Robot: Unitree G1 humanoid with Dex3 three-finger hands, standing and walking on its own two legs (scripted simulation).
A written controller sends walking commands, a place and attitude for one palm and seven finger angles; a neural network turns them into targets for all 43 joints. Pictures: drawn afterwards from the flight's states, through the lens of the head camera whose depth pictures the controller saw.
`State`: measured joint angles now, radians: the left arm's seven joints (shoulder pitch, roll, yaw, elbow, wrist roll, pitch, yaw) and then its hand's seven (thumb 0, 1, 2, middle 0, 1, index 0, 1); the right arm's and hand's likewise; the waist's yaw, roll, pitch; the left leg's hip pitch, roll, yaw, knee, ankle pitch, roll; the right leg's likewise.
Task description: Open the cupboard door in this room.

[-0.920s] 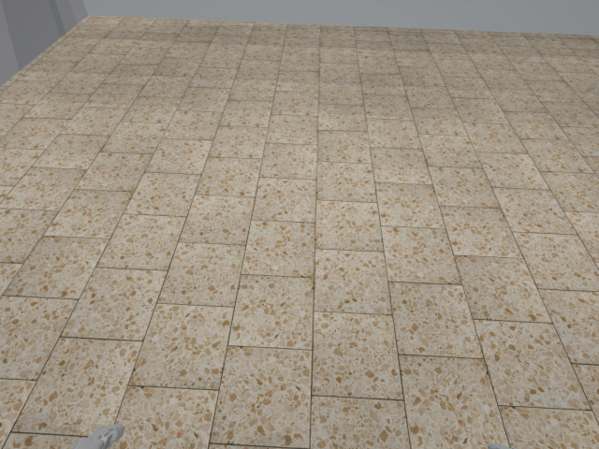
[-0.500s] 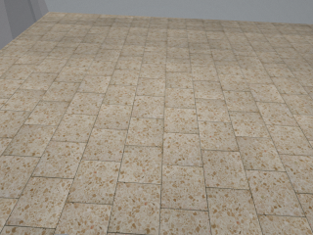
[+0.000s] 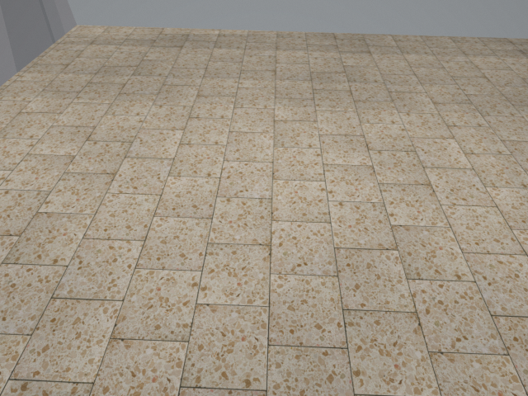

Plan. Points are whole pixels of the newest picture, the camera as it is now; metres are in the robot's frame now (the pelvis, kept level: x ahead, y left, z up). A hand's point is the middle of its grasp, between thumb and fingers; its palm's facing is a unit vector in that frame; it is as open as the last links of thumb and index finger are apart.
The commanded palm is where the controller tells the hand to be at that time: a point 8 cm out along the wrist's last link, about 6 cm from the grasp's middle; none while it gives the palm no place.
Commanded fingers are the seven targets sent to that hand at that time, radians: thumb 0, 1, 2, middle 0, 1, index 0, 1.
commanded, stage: turn or walk to find it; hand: left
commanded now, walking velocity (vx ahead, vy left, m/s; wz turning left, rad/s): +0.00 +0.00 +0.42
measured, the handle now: out of the picture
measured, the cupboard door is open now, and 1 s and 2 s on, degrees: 0 0 0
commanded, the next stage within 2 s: stand and wait in 1.90 s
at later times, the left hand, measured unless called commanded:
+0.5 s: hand out of the picture +0.03 +0.23 -0.18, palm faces +0.11 -0.97 -0.23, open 7.4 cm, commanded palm none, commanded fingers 0.00 0.90 0.90 -0.20 -0.30 -0.20 -0.30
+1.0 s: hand out of the picture -0.08 +0.19 -0.17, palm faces +0.37 -0.90 -0.25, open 7.4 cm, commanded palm none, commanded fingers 0.00 0.90 0.90 -0.20 -0.30 -0.20 -0.30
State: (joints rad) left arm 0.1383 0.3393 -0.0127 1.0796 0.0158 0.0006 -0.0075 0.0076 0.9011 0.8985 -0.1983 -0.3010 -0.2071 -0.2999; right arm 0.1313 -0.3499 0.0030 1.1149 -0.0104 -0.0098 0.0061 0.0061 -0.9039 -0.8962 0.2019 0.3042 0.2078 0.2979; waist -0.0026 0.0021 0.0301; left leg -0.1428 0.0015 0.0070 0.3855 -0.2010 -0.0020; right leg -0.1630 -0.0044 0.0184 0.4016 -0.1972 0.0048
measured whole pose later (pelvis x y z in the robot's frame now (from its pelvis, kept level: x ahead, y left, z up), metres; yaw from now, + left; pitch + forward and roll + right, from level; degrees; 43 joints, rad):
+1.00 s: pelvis -0.06 -0.02 -0.01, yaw +22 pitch -1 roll +1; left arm 0.26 0.20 0.02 0.92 0.03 0.01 0.02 0.01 0.90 0.90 -0.20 -0.30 -0.21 -0.30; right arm 0.22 -0.27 -0.08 0.98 -0.01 0.08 0.02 0.01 -0.91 -0.90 0.20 0.30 0.20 0.30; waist -0.01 0.00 0.05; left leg -0.43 0.02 0.00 0.97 -0.41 -0.06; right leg -0.19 -0.09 -0.13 0.52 -0.32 0.01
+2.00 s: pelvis -0.11 -0.04 -0.01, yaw +47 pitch +0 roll +1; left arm 0.25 0.17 0.03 0.93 0.03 0.01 0.02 0.01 0.90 0.90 -0.20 -0.30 -0.21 -0.30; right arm 0.24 -0.25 -0.08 1.01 -0.02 0.08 0.01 0.01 -0.91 -0.90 0.20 0.30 0.20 0.30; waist 0.00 0.01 0.06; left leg -0.39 0.04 -0.01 0.95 -0.42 -0.06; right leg -0.22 -0.09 -0.19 0.50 -0.28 -0.02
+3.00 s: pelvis -0.20 -0.06 -0.01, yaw +55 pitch -3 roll +0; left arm 0.29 0.18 0.02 1.10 0.02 0.04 0.02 0.01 0.91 0.90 -0.20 -0.30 -0.20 -0.30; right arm 0.27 -0.14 -0.02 1.11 -0.02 0.01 -0.02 0.01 -0.91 -0.90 0.20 0.30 0.20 0.30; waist 0.03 -0.05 0.03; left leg -0.17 0.02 0.06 0.51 -0.29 0.01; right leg -0.24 -0.08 -0.10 0.50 -0.22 0.03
